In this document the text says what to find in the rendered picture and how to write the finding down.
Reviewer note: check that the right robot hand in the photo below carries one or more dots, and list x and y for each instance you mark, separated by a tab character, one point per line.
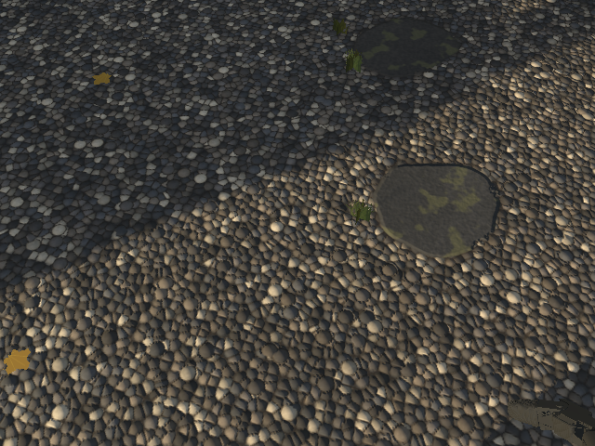
568	420

